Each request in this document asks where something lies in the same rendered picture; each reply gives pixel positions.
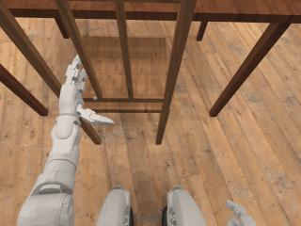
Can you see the robot left forearm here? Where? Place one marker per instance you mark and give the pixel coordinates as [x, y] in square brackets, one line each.
[61, 165]

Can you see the table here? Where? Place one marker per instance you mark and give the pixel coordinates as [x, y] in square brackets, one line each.
[279, 14]

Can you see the robot left shin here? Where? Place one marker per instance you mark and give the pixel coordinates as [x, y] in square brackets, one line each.
[126, 218]

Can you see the robot right hand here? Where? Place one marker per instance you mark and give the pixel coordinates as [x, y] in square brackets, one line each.
[239, 211]

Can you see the chair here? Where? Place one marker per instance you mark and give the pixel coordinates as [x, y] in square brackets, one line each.
[126, 74]

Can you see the robot left hand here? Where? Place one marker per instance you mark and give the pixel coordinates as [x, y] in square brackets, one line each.
[71, 95]

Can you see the robot right thigh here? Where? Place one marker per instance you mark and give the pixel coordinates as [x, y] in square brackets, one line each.
[181, 204]

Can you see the robot left upper arm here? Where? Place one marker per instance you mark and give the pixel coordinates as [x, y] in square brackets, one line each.
[56, 209]

